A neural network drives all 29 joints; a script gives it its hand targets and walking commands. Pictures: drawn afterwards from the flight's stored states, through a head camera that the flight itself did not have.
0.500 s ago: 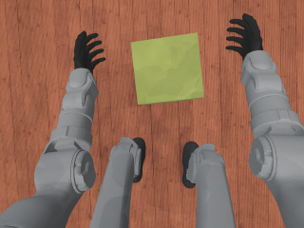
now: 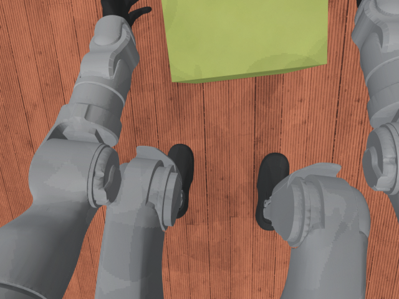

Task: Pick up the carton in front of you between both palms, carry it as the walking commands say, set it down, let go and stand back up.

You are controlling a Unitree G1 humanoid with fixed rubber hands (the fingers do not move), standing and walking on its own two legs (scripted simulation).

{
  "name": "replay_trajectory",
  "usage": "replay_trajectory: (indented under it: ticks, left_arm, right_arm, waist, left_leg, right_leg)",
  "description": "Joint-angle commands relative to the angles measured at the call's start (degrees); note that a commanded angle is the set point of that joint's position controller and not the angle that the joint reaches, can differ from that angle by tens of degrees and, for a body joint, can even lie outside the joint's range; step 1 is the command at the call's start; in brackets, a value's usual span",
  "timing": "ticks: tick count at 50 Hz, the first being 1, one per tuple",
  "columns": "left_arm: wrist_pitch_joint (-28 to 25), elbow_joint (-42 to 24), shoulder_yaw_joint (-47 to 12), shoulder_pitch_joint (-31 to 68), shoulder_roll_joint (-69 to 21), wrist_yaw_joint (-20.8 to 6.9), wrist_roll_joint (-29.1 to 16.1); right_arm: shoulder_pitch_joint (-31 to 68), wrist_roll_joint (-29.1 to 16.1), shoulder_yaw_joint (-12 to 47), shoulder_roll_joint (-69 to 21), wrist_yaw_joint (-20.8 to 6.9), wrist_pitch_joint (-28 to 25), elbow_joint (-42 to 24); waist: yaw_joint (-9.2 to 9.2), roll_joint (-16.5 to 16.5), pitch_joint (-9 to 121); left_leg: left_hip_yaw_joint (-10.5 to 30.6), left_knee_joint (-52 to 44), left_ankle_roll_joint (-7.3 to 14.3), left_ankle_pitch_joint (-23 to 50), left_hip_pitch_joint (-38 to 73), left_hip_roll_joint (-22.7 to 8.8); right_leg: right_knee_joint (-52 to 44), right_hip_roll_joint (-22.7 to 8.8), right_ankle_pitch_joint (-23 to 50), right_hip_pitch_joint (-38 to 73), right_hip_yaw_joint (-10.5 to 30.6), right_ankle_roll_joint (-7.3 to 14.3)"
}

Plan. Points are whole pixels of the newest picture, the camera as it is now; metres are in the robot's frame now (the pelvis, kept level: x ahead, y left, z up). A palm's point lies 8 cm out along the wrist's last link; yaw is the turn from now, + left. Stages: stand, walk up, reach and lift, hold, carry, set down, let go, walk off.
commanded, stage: reach and lift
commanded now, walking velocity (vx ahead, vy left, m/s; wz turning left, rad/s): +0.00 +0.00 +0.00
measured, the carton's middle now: (238, 18) +0.54 -0.01 -0.26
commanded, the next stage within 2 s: none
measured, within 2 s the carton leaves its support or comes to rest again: leaves its support in 0.88 s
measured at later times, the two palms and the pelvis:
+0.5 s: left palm (126, 22) +0.51 +0.16 -0.18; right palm out of the picture +0.55 -0.17 -0.18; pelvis +0.00 +0.00 +0.00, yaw +0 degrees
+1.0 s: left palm (130, 0) +0.53 +0.14 -0.13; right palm out of the picture +0.54 -0.16 -0.16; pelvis +0.00 +0.00 -0.01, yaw -1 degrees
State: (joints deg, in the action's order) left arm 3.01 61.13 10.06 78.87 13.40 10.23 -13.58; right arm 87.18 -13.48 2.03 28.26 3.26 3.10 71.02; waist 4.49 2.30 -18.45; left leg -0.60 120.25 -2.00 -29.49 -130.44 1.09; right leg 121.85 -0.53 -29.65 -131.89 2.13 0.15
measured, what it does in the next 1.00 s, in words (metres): stands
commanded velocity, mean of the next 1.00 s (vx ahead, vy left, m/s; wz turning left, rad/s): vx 0.00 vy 0.00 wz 0.00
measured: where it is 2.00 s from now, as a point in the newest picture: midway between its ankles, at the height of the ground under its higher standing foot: (221, 198)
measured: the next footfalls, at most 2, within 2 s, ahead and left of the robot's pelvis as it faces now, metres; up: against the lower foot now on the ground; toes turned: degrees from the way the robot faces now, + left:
none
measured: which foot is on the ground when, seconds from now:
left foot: down 0.00-1.00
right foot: down 0.00-1.00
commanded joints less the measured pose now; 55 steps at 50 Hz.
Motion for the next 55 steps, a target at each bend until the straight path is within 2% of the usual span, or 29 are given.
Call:
replay_trajectory:
  ticks: [1,2,3,6,9,10,17,20,21,22,25,28,29,30,31,33,34,35,39,40,41,45,46,48,50,51,52,53,55]
  left_arm:
    - [-2.23,-5.12,2.06,11.92,7.03,0.07,-0.89]
    - [-2.57,-2.73,-2.35,13.16,5.14,-0.49,-2.08]
    - [-2.22,-0.15,-0.8,11.83,4.9,-0.52,-2.93]
    - [-3.2,-3.78,-1.16,11.49,6.57,-0.4,-2.16]
    - [-3.09,-0.63,-1.04,11.34,6.34,0.09,-3.26]
    - [-2.69,-1.86,-1.87,12.57,6.27,0.33,-4.02]
    - [-3.59,-2.37,-1.69,9.54,5.81,0.37,-3.4]
    - [-3.77,-1.79,-2.58,11.56,6.04,0.55,-2.75]
    - [-3.91,0.12,-1.57,9.97,3.01,0.48,-1.98]
    - [-3.76,-2.37,-2.19,11.13,3.13,0.39,-1.97]
    - [-3.9,-4.22,-3.58,14.17,-0.62,0.48,-2.61]
    - [-4.46,-2.52,-0.56,15.14,-3.87,-0.05,1.8]
    - [-3.99,-2.74,-0.89,16.19,-8.29,-0.35,1.86]
    - [-3.62,-0.83,0.0,18.08,-12.09,-1.59,4.16]
    - [-3.15,-0.9,-0.36,18.83,-17.1,-3.02,5.12]
    - [-2.87,-4.96,-1.76,27.85,-29.25,-6.7,7.65]
    - [-1.97,-4.42,-2.57,29.66,-36.49,-8.81,7.82]
    - [-0.67,-3.37,-2.17,28.44,-41.68,-10.03,8.9]
    - [2.57,-7.43,-1.14,29.92,-51.03,-15.11,9.33]
    - [2.37,-8.9,-0.77,30.21,-49.93,-15.28,10.84]
    - [3.11,-12.58,-3.09,33.9,-55.12,-15.69,8.16]
    - [5.59,-17.22,-8.37,28.55,-61.23,-16.47,4.93]
    - [5.76,-20.0,-9.99,31.49,-62.41,-16.12,3.3]
    - [8.43,-18.09,-9.77,25.59,-67.6,-16.74,4.12]
    - [8.97,-28.7,-14.56,32.64,-65.69,-17.08,3.0]
    - [9.14,-32.7,-17.33,34.13,-65.84,-17.06,1.87]
    - [9.25,-35.23,-16.43,34.54,-63.23,-17.1,2.42]
    - [11.44,-30.83,-17.61,29.57,-64.68,-16.95,4.83]
    - [12.52,-32.84,-16.1,30.27,-65.33,-17.57,6.68]
  right_arm:
    - [15.86,0.94,-1.19,6.26,0.39,-2.51,-6.2]
    - [16.98,-1.63,0.19,5.11,0.47,-2.3,-5.28]
    - [17.31,0.0,0.59,7.93,0.48,-2.57,-4.64]
    - [18.23,-1.48,1.84,4.54,0.98,-2.84,-8.46]
    - [17.56,-2.29,2.63,3.87,0.63,-2.79,-7.47]
    - [17.04,0.35,0.9,5.6,0.65,-2.55,-4.21]
    - [14.36,-1.78,2.95,1.75,0.59,-2.76,-6.79]
    - [12.54,0.57,-0.31,3.64,0.94,-2.6,-2.01]
    - [14.5,-1.74,2.66,1.84,0.46,-2.7,-2.62]
    - [15.69,-2.16,3.16,0.69,0.3,-3.1,-4.79]
    - [16.95,-2.64,4.76,-4.29,0.21,-3.15,-2.9]
    - [17.36,1.81,2.72,-6.67,-0.14,-3.3,-2.68]
    - [19.0,1.93,2.58,-10.16,-0.51,-3.07,-2.85]
    - [21.74,1.58,5.32,-17.04,-1.62,-2.6,-4.2]
    - [21.73,4.0,4.34,-22.54,-2.54,-2.38,-3.92]
    - [27.57,4.18,8.1,-38.17,-6.58,-0.99,-3.83]
    - [25.95,5.74,5.79,-45.42,-8.22,-0.99,-4.15]
    - [25.7,6.04,5.54,-48.59,-9.62,0.2,-1.43]
    - [22.63,9.89,3.44,-58.23,-12.26,2.42,-7.53]
    - [24.48,8.79,3.33,-60.91,-12.75,2.48,-8.69]
    - [24.45,8.79,3.45,-62.76,-12.37,2.67,-11.34]
    - [27.64,4.51,9.21,-67.04,-12.41,3.56,-25.94]
    - [26.12,4.14,10.07,-70.87,-11.83,4.42,-25.92]
    - [31.34,3.93,12.93,-71.13,-10.97,5.58,-35.55]
    - [25.39,4.74,14.29,-75.89,-10.51,7.84,-36.66]
    - [23.56,4.57,13.91,-79.32,-9.92,9.06,-37.87]
    - [22.47,5.31,15.54,-80.7,-9.7,10.46,-36.73]
    - [20.08,6.69,12.9,-78.57,-9.91,10.59,-38.15]
    - [14.52,9.88,9.12,-81.95,-10.64,13.87,-28.62]
  waist:
    - [-1.85,-10.4,73.32]
    - [1.52,-4.29,71.67]
    - [-1.51,-8.76,72.15]
    - [1.51,-7.88,73.81]
    - [0.73,-8.78,69.9]
    - [-2.63,-10.34,70.46]
    - [0.29,-9.27,70.44]
    - [-2.77,-6.09,66.62]
    - [1.27,-6.73,64.81]
    - [-1.03,-5.85,65.77]
    - [0.82,-6.64,64.73]
    - [-2.0,-3.87,62.69]
    - [-2.75,-4.31,62.19]
    - [2.26,-5.69,61.78]
    - [-2.07,-6.83,60.34]
    - [2.26,-8.52,56.99]
    - [-1.85,-8.66,58.16]
    - [1.09,-6.46,58.56]
    - [-3.15,-9.87,59.07]
    - [1.9,-7.46,60.29]
    - [-3.29,-7.58,66.19]
    - [-0.29,-5.51,84.68]
    - [-2.6,-8.12,89.92]
    - [-0.91,-11.53,97.01]
    - [-3.41,-14.97,101.92]
    - [-2.07,-10.51,105.91]
    - [-1.94,-16.79,104.52]
    - [-2.37,-9.81,102.13]
    - [-2.55,-9.46,95.88]
  left_leg:
    - [-1.43,-6.55,-1.55,16.81,32.26,0.74]
    - [-2.53,-5.99,-1.87,18.05,34.88,0.72]
    - [-1.71,-6.28,-1.85,18.11,34.14,0.61]
    - [-2.95,-4.82,-1.98,17.99,31.65,1.17]
    - [-1.85,-5.7,-1.89,15.6,32.35,1.01]
    - [-1.72,-5.97,-2.19,16.16,31.56,1.32]
    - [-2.88,-5.63,-1.41,17.22,33.13,1.9]
    - [-2.15,-7.59,-2.07,13.38,30.92,1.79]
    - [-2.37,-6.72,-1.8,15.86,31.18,2.07]
    - [-2.79,-6.31,-1.95,14.87,28.86,1.71]
    - [-2.23,-8.19,-1.39,14.11,30.02,2.51]
    - [-1.73,-7.33,-2.08,15.43,31.74,3.76]
    - [-1.23,-7.93,-1.32,13.93,32.9,3.87]
    - [-3.15,-6.57,-1.27,13.55,31.98,4.13]
    - [-2.83,-8.11,-1.07,11.89,30.0,5.05]
    - [-3.81,-7.38,-0.94,12.75,25.66,5.98]
    - [-3.62,-7.48,-0.48,11.57,28.13,6.72]
    - [-4.19,-6.89,-1.06,8.9,29.28,6.67]
    - [-3.94,-4.0,-0.73,10.35,24.27,6.9]
    - [-5.62,-4.8,-0.56,11.01,24.57,7.8]
    - [-4.7,-3.75,-0.52,14.69,25.46,7.43]
    - [-6.58,-2.76,-1.37,22.73,32.37,7.47]
    - [-6.43,-3.22,-1.09,21.36,33.83,7.51]
    - [-6.11,-4.81,-1.02,22.61,33.11,7.85]
    - [-6.7,-4.94,-0.56,21.64,30.17,8.2]
    - [-8.04,-5.21,-0.81,21.57,32.14,8.55]
    - [-7.37,-6.36,-0.11,20.71,29.11,8.42]
    - [-7.59,-8.84,-0.83,19.02,31.33,8.7]
    - [-6.68,-12.27,-0.29,13.05,32.54,8.92]
  right_leg:
    - [-6.46,0.65,15.21,40.47,-0.87,-0.72]
    - [-7.55,0.55,14.64,37.97,0.22,-0.17]
    - [-6.05,-0.01,14.93,39.7,-0.71,-0.44]
    - [-5.68,0.04,16.29,42.18,0.58,-0.01]
    - [-5.7,0.33,13.72,41.13,0.05,-0.71]
    - [-6.05,0.31,14.15,40.92,-0.81,-0.58]
    - [-7.53,-0.15,14.79,40.21,-0.29,-0.8]
    - [-8.08,0.57,10.33,35.55,-1.43,-0.36]
    - [-8.47,0.17,11.14,34.08,0.42,-0.16]
    - [-7.8,0.84,12.28,35.71,0.41,0.02]
    - [-8.35,1.09,10.25,35.71,-0.05,0.57]
    - [-8.59,1.73,11.29,32.39,0.22,0.82]
    - [-8.94,2.37,9.1,30.56,-0.73,0.59]
    - [-10.11,2.5,8.0,32.11,1.29,0.67]
    - [-10.58,4.17,7.57,32.13,-0.75,0.39]
    - [-9.62,4.12,10.77,32.23,0.87,0.41]
    - [-9.28,5.82,10.1,31.66,-1.28,0.35]
    - [-8.31,5.39,6.5,30.88,-1.2,0.49]
    - [-7.3,5.54,11.9,32.48,-1.85,0.68]
    - [-7.38,6.21,12.07,31.17,-1.57,0.66]
    - [-6.13,6.46,15.95,33.99,-2.61,1.27]
    - [-5.79,6.6,24.15,43.81,-3.23,0.7]
    - [-6.16,7.07,24.11,49.36,-4.25,0.45]
    - [-7.67,7.15,25.45,56.1,-4.47,-0.56]
    - [-9.09,8.13,28.22,61.21,-4.74,-0.99]
    - [-9.33,8.3,28.02,63.13,-4.28,-0.68]
    - [-9.56,8.51,28.96,64.2,-4.38,-1.46]
    - [-10.83,8.73,26.59,60.91,-4.43,-1.05]
    - [-13.76,9.25,17.31,55.09,-5.78,-1.1]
